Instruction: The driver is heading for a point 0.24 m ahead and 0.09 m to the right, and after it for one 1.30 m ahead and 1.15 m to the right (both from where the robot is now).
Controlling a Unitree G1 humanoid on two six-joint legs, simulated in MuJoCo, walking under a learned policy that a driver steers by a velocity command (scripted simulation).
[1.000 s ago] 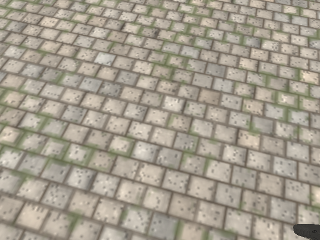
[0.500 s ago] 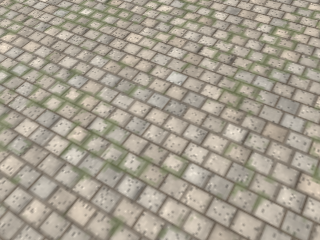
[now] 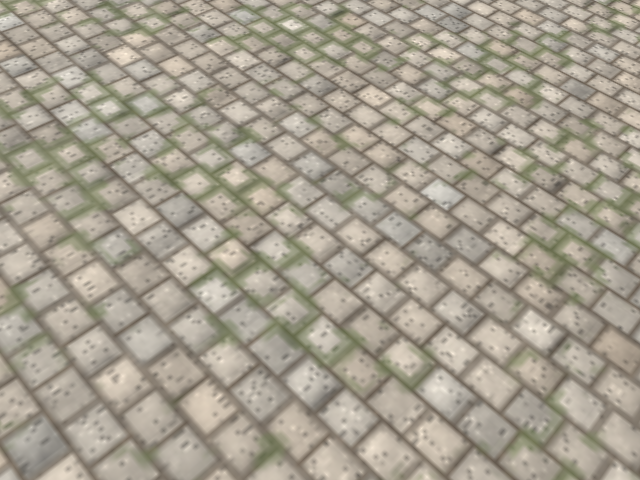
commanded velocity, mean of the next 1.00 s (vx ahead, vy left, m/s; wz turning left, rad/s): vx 0.08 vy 0.00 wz -0.46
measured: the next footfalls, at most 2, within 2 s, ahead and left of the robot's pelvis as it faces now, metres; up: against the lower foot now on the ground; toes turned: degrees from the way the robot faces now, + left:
right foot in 0.30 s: +0.17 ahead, -0.16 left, +0.00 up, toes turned -10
left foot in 0.78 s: +0.26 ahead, +0.04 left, +0.00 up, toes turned -31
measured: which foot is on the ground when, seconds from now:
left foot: down 0.00-0.30, up 0.32-0.76, down 0.78-1.00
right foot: up 0.00-0.28, down 0.30-0.78, up 0.80-1.00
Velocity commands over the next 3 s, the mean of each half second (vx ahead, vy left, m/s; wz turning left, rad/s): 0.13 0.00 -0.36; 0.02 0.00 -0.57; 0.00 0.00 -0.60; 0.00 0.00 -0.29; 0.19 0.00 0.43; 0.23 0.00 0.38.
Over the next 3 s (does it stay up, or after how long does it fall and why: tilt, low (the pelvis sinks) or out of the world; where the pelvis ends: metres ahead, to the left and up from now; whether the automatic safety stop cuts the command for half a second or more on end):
stays up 0.38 -0.22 -0.01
